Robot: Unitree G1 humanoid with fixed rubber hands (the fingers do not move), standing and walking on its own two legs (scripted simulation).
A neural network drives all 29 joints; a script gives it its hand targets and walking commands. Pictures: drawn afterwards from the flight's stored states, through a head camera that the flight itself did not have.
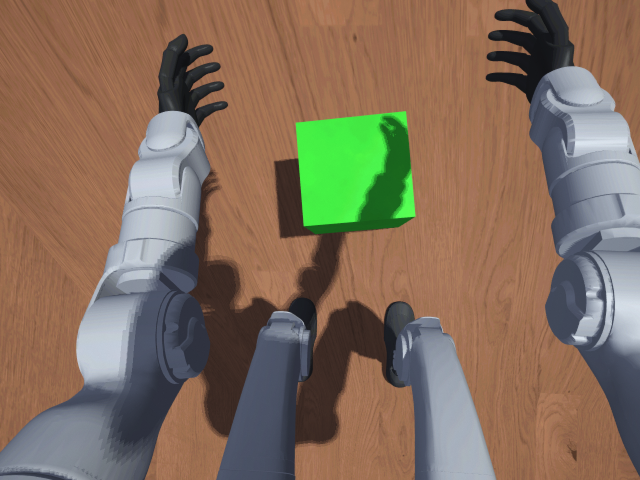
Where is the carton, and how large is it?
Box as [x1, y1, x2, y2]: [296, 111, 415, 233]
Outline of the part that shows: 405,111 296,123 304,226 314,233 399,226 415,216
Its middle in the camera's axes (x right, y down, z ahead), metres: +0.07 -0.14 +0.85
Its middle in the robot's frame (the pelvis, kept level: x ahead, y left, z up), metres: +0.51 +0.01 -0.52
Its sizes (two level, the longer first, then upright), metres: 0.210 0.200 0.250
